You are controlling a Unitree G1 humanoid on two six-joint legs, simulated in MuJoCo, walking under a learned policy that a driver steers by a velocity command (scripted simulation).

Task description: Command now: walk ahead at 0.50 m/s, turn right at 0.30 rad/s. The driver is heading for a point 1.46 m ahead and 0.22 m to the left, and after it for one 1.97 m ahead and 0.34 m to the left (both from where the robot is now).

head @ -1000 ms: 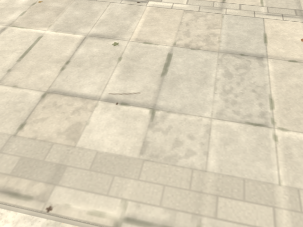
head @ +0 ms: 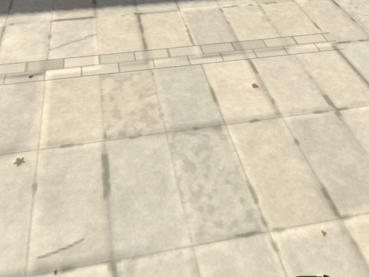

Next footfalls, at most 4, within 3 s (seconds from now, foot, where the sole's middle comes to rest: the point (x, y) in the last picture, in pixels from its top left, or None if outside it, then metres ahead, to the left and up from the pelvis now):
0.48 right None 0.41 -0.13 -0.76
1.00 left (165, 241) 0.67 0.11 -0.76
1.56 right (230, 184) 0.94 -0.15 -0.76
2.10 left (165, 142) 1.17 0.15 -0.76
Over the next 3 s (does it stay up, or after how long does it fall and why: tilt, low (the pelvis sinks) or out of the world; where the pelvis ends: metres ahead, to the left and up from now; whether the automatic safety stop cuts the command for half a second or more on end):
stays up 1.48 0.21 0.02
